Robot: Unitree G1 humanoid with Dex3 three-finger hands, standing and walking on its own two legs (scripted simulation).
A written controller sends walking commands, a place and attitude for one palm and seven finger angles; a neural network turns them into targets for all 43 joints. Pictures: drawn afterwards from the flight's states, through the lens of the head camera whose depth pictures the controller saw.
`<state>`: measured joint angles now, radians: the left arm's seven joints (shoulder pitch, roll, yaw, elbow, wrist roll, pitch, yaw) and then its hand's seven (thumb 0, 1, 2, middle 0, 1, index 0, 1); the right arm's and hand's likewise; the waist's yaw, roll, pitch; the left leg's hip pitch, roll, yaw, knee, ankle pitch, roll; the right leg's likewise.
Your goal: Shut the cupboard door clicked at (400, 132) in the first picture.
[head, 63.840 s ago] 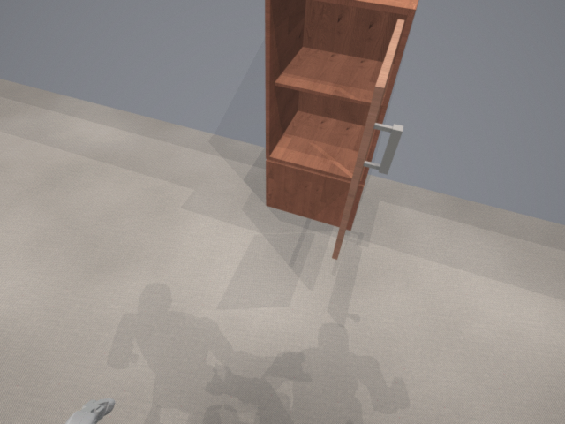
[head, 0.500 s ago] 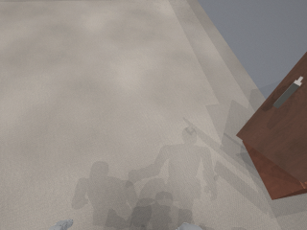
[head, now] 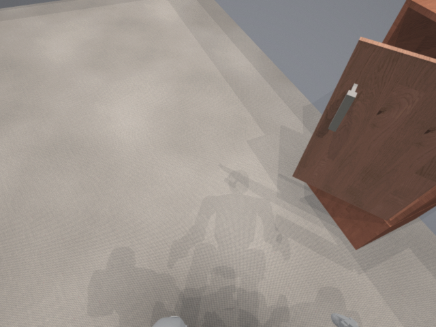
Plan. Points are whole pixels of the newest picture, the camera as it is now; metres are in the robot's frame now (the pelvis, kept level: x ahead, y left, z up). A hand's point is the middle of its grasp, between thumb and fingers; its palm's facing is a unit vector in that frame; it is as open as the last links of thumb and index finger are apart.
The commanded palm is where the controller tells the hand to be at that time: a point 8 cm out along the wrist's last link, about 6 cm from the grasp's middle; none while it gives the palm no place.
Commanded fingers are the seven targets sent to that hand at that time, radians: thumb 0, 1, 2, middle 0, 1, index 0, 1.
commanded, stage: turn to face it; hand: left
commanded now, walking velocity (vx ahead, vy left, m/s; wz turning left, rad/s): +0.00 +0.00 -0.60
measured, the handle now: (343, 107) +0.67 -0.30 -0.02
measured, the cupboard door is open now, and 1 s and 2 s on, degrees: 36 36 36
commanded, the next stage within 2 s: take the last steps up to it in 0.54 s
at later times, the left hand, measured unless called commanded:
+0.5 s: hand (150, 294) +0.19 +0.16 -0.16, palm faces -0.28 -0.92 -0.26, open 7.4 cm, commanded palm none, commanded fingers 0.00 0.90 0.90 -0.20 -0.30 -0.20 -0.30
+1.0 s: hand (158, 305) +0.17 +0.14 -0.18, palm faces -0.39 -0.91 -0.13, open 7.4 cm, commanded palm none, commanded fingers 0.00 0.90 0.90 -0.20 -0.30 -0.20 -0.30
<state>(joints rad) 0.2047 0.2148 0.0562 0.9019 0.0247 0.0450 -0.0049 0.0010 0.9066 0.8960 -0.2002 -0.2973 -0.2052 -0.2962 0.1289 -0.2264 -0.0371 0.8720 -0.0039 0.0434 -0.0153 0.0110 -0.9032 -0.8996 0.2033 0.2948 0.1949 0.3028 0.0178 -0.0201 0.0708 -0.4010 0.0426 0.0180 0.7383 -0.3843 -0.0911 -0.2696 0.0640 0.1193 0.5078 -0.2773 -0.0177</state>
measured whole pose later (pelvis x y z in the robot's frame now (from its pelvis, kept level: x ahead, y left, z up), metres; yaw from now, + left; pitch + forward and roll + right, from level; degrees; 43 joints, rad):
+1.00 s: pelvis +0.07 -0.02 +0.00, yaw -23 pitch +1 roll -2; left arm 0.26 0.24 0.08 1.02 0.04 0.06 -0.04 0.00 0.91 0.90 -0.20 -0.30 -0.20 -0.30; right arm 0.33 -0.16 -0.01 0.96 -0.04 -0.04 -0.03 0.01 -0.90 -0.90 0.21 0.30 0.20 0.30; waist -0.03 -0.07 0.00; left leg -0.19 0.08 0.13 0.50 -0.32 0.01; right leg -0.46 0.03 0.00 1.05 -0.37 -0.01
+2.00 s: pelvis +0.17 -0.16 +0.00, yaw -25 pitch +0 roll +0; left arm 0.23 0.19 0.05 1.05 0.02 0.03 0.04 0.00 0.91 0.90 -0.20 -0.30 -0.20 -0.30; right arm 0.13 -0.19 -0.03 0.98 -0.01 0.03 -0.01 0.01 -0.90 -0.90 0.20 0.29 0.19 0.30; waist 0.04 -0.02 0.08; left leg -0.20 0.02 0.01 0.50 -0.29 -0.02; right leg -0.29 -0.04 -0.12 0.55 -0.26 -0.02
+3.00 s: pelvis +0.19 -0.17 +0.00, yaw -28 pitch -1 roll +1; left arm 0.25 0.15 -0.01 1.10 0.01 -0.01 0.03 0.00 0.93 0.90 -0.20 -0.30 -0.20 -0.30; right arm 0.31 -0.16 0.02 1.08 -0.01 -0.03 -0.03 0.02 -0.91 -0.90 0.20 0.29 0.19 0.30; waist 0.00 0.03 0.03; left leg -0.11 0.01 0.06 0.44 -0.31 -0.01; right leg -0.24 -0.03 -0.06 0.52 -0.27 -0.01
